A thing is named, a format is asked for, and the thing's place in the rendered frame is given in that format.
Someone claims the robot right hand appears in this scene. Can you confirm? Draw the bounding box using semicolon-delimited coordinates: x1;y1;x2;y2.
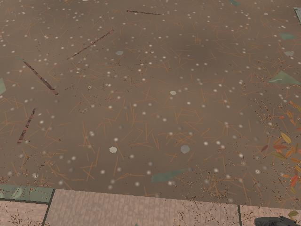
254;216;301;226

